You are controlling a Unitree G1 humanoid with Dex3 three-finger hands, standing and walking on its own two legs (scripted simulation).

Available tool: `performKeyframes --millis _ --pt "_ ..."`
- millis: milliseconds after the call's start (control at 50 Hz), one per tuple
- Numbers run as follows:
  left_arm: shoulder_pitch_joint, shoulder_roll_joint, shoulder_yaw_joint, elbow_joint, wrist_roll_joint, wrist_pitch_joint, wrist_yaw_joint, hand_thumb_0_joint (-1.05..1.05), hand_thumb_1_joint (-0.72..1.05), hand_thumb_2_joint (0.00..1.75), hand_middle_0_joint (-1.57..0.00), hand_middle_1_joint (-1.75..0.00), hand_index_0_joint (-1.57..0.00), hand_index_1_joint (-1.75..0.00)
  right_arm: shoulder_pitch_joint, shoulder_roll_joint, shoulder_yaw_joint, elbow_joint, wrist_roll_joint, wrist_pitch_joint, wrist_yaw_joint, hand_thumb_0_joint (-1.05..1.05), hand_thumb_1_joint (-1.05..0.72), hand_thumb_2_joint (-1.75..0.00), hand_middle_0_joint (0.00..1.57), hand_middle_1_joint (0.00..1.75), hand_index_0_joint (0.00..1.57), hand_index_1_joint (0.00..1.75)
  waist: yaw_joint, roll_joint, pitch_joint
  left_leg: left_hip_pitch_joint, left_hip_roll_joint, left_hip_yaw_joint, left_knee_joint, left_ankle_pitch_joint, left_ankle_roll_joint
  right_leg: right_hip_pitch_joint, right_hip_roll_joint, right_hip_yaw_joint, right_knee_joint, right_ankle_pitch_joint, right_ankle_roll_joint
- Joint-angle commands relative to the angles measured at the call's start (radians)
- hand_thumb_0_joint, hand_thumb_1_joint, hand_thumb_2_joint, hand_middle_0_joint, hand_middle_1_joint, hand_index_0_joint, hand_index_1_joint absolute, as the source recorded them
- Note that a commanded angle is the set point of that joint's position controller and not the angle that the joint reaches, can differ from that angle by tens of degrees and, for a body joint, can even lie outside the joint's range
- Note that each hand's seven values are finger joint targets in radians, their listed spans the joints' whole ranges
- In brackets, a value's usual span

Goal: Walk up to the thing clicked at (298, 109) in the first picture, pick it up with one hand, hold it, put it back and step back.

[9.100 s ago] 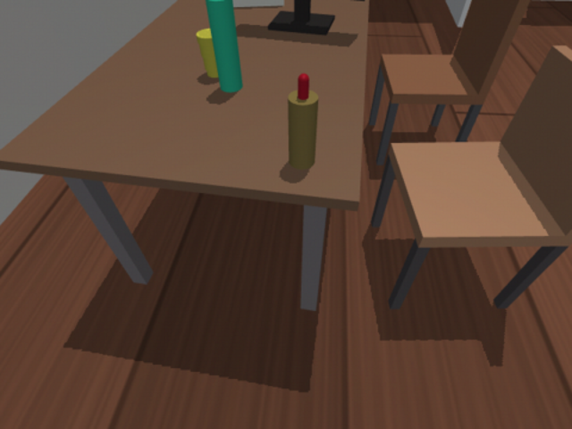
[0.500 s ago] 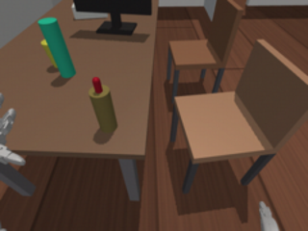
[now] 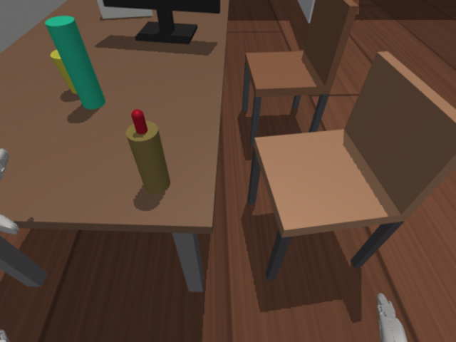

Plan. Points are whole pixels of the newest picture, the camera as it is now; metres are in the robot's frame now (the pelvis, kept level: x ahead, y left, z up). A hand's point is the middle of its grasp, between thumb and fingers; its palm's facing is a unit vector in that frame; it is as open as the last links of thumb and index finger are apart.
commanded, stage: go down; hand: left
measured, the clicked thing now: (148, 152) +0.47 +0.20 +0.06
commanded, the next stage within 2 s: approach in 1.52 s
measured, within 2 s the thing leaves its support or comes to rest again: neither
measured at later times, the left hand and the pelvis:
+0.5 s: hand out of the picture +0.33 +0.39 +0.14, palm faces +0.20 -0.98 -0.01, open 17.6 cm; pelvis +0.01 +0.00 +0.00, yaw +0 degrees
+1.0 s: hand out of the picture +0.33 +0.40 +0.14, palm faces +0.21 -0.98 -0.01, open 17.6 cm; pelvis +0.01 +0.01 -0.01, yaw +0 degrees
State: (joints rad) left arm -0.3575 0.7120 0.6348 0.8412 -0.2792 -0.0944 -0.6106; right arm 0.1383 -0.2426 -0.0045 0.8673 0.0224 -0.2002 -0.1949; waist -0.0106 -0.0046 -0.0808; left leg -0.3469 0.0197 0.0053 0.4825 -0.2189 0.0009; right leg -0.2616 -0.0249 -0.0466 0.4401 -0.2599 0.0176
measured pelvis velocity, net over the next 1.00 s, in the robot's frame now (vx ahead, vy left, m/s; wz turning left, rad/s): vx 0.01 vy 0.01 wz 0.00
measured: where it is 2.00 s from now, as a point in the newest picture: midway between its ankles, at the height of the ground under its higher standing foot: outside the picture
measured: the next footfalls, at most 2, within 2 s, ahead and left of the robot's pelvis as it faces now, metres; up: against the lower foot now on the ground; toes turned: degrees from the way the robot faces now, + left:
none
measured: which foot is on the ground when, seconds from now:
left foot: down 0.00-1.00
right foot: down 0.00-1.00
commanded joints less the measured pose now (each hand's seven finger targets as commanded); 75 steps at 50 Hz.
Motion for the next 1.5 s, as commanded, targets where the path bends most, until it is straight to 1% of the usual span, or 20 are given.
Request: performKeyframes --millis 0,100,140,260,360,500,540,640,700,760,840,1060,1100,1160,1180,1220,1300,1340,1420,1480 --pt "-0.341 0.429 0.078 -0.216 -0.03 -0.067 -0.002 0.0 -0.58 0.06 -0.05 -0.04 -0.04 -0.05 -0.113 -0.177 -0.057 -0.146 -0.005 -0.052 -0.019 0.0 0.54 -0.05 0.05 0.05 0.05 0.05 0.005 0.128 -0.225 0.213 -0.023 -0.014 -0.032 0.212 0.022 -0.047 0.023 -0.004 -0.06 0.199 -0.027" --pt "-0.31 0.403 0.06 -0.124 -0.029 -0.071 -0.012 0.0 -0.57 0.08 -0.05 -0.04 -0.04 -0.05 -0.098 -0.172 -0.048 -0.155 -0.001 -0.055 -0.02 0.0 0.54 -0.05 0.05 0.05 0.05 0.05 -0.009 0.117 -0.206 0.2 -0.022 -0.017 -0.028 0.201 0.021 -0.065 0.026 -0.005 -0.057 0.186 -0.027" --pt "-0.396 0.465 0.089 -0.22 -0.027 -0.083 -0.006 0.0 -0.55 0.08 -0.05 -0.04 -0.04 -0.05 -0.093 -0.177 -0.058 -0.147 -0.004 -0.057 -0.024 0.0 0.55 -0.05 0.05 0.05 0.05 0.05 -0.004 0.152 -0.255 0.225 -0.024 -0.016 -0.018 0.214 0.021 -0.058 0.023 -0.005 -0.051 0.198 -0.028" --pt "-0.304 0.466 0.087 -0.092 -0.016 -0.065 -0.021 0.0 -0.56 0.07 -0.05 -0.04 -0.04 -0.05 -0.067 -0.148 -0.034 -0.111 -0.003 -0.055 -0.023 0.0 0.54 -0.05 0.05 0.05 0.05 0.05 -0.002 0.141 -0.247 0.21 -0.023 -0.023 -0.003 0.292 0.022 -0.054 0.027 -0.01 -0.04 0.247 -0.028" --pt "-0.367 0.501 0.104 -0.134 -0.026 -0.074 -0.034 0.0 -0.58 0.06 -0.05 -0.04 -0.04 -0.05 -0.103 -0.173 -0.049 -0.145 -0.006 -0.057 -0.024 0.0 0.54 -0.05 0.05 0.05 0.05 0.05 -0.006 0.15 -0.286 0.216 -0.021 -0.022 0.015 0.338 0.023 -0.046 0.025 -0.008 -0.031 0.285 -0.026" --pt "-0.381 0.499 0.086 -0.065 -0.009 -0.083 -0.038 0.0 -0.58 0.07 -0.05 -0.05 -0.04 -0.06 -0.085 -0.149 -0.023 -0.152 -0.006 -0.06 -0.018 0.0 0.54 -0.05 0.05 0.05 0.05 0.05 -0.015 0.156 -0.251 0.196 -0.015 -0.031 0.013 0.255 0.016 -0.101 0.03 -0.014 -0.024 0.199 -0.031" --pt "-0.418 0.532 0.104 -0.092 -0.011 -0.085 -0.033 0.0 -0.59 0.07 -0.05 -0.05 -0.04 -0.06 -0.072 -0.182 -0.051 -0.145 -0.01 -0.062 -0.021 0.0 0.54 -0.05 0.05 0.05 0.05 0.05 -0.021 0.177 -0.284 0.217 -0.011 -0.035 0.016 0.265 0.014 -0.111 0.032 -0.016 -0.021 0.2 -0.033" --pt "-0.354 0.48 0.067 0.02 0.0 -0.065 -0.036 0.0 -0.6 0.08 -0.05 -0.05 -0.04 -0.07 -0.077 -0.157 -0.028 -0.172 -0.008 -0.064 -0.016 0.0 0.54 -0.05 0.05 0.05 0.05 0.05 -0.03 0.128 -0.246 0.175 -0.014 -0.033 0.027 0.266 0.021 -0.115 0.031 -0.013 -0.017 0.214 -0.028" --pt "-0.412 0.554 0.115 -0.08 -0.006 -0.083 -0.035 0.0 -0.58 0.08 -0.04 -0.05 -0.04 -0.07 -0.067 -0.165 -0.031 -0.173 -0.011 -0.064 -0.017 0.0 0.54 -0.05 0.05 0.05 0.05 0.05 -0.005 0.171 -0.302 0.192 -0.017 -0.032 0.037 0.265 0.019 -0.105 0.028 -0.013 -0.009 0.211 -0.03" --pt "-0.316 0.502 0.095 -0.004 0.0 -0.065 -0.033 0.0 -0.57 0.08 -0.04 -0.05 -0.04 -0.06 -0.053 -0.142 -0.014 -0.191 -0.007 -0.057 -0.011 0.0 0.55 -0.05 0.05 0.05 0.05 0.05 -0.005 0.142 -0.255 0.156 -0.017 -0.031 0.028 0.255 0.018 -0.101 0.032 -0.016 -0.009 0.201 -0.032" --pt "-0.402 0.545 0.116 -0.136 -0.011 -0.083 -0.034 0.0 -0.58 0.08 -0.04 -0.06 -0.04 -0.07 -0.053 -0.151 -0.021 -0.202 -0.009 -0.06 -0.011 0.0 0.55 -0.05 0.05 0.05 0.05 0.05 0.002 0.183 -0.303 0.189 -0.015 -0.03 0.045 0.295 0.016 -0.096 0.029 -0.013 0.001 0.23 -0.031" --pt "-0.331 0.489 0.106 -0.14 -0.014 -0.069 -0.036 0.0 -0.57 0.08 -0.04 -0.06 -0.04 -0.06 -0.046 -0.132 -0.012 -0.202 -0.005 -0.057 -0.011 0.0 0.54 -0.05 0.05 0.05 0.05 0.05 0.004 0.169 -0.29 0.197 -0.016 -0.032 0.047 0.32 0.017 -0.088 0.029 -0.016 0.002 0.24 -0.03" --pt "-0.333 0.502 0.106 -0.121 -0.01 -0.061 -0.034 0.0 -0.57 0.08 -0.04 -0.06 -0.04 -0.07 -0.046 -0.176 -0.05 -0.202 -0.007 -0.056 -0.019 0.0 0.54 -0.05 0.05 0.05 0.05 0.05 -0.011 0.147 -0.279 0.189 -0.02 -0.028 0.048 0.297 0.023 -0.095 0.026 -0.011 -0.002 0.239 -0.026" --pt "-0.352 0.509 0.105 -0.17 -0.009 -0.06 -0.034 0.0 -0.53 0.09 -0.03 -0.06 -0.03 -0.06 -0.031 -0.154 -0.029 -0.209 -0.006 -0.056 -0.02 0.0 0.55 -0.05 0.05 0.05 0.05 0.05 -0.01 0.171 -0.234 0.173 -0.023 -0.023 0.033 0.235 0.02 -0.106 0.025 -0.012 -0.013 0.195 -0.026" --pt "-0.265 0.47 0.095 -0.056 -0.008 -0.049 -0.035 0.0 -0.54 0.08 -0.03 -0.06 -0.04 -0.06 -0.021 -0.159 -0.037 -0.199 -0.005 -0.056 -0.019 0.0 0.55 -0.05 0.05 0.05 0.05 0.05 -0.014 0.114 -0.195 0.146 -0.02 -0.027 0.026 0.215 0.02 -0.114 0.031 -0.015 -0.015 0.176 -0.026" --pt "-0.384 0.491 0.1 -0.188 -0.022 -0.069 -0.037 0.0 -0.55 0.09 -0.03 -0.06 -0.04 -0.07 -0.044 -0.178 -0.049 -0.248 -0.006 -0.063 -0.019 0.0 0.55 -0.05 0.05 0.05 0.05 0.05 -0.021 0.151 -0.256 0.183 -0.019 -0.029 0.033 0.224 0.021 -0.118 0.026 -0.015 -0.008 0.185 -0.028" --pt "-0.317 0.477 0.096 -0.143 -0.018 -0.055 -0.047 0.0 -0.53 0.09 -0.03 -0.06 -0.03 -0.06 -0.016 -0.145 -0.017 -0.24 -0.005 -0.063 -0.012 0.0 0.55 -0.05 0.05 0.05 0.05 0.05 -0.013 0.153 -0.252 0.184 -0.023 -0.025 0.038 0.239 0.022 -0.105 0.025 -0.013 -0.008 0.197 -0.026" --pt "-0.399 0.492 0.1 -0.227 -0.025 -0.061 -0.044 0.0 -0.55 0.09 -0.04 -0.06 -0.03 -0.06 -0.054 -0.162 -0.024 -0.277 -0.01 -0.07 -0.016 0.0 0.55 -0.05 0.05 0.05 0.05 0.05 -0.011 0.181 -0.329 0.225 -0.018 -0.034 0.049 0.294 0.02 -0.088 0.025 -0.018 0.003 0.234 -0.028" --pt "-0.33 0.475 0.082 -0.115 -0.011 -0.031 -0.04 0.0 -0.54 0.08 -0.03 -0.06 -0.04 -0.06 -0.027 -0.18 -0.037 -0.249 -0.009 -0.061 -0.017 0.0 0.55 -0.05 0.05 0.05 0.05 0.05 -0.017 0.145 -0.235 0.181 -0.016 -0.037 0.032 0.26 0.017 -0.111 0.03 -0.019 -0.005 0.197 -0.03" --pt "-0.404 0.521 0.109 -0.198 -0.01 -0.042 -0.033 0.0 -0.51 0.07 -0.03 -0.04 -0.04 -0.04 -0.05 -0.173 -0.038 -0.274 -0.008 -0.069 -0.017 0.0 0.55 -0.05 0.05 0.05 0.05 0.05 0.001 0.183 -0.284 0.202 -0.017 -0.039 0.036 0.25 0.015 -0.104 0.026 -0.022 -0.003 0.191 -0.032"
